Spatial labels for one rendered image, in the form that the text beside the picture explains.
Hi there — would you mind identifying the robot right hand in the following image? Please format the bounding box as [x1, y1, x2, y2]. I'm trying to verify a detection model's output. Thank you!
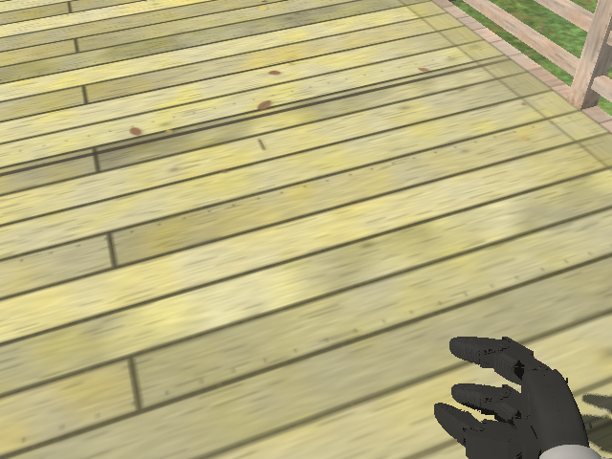
[434, 337, 592, 459]

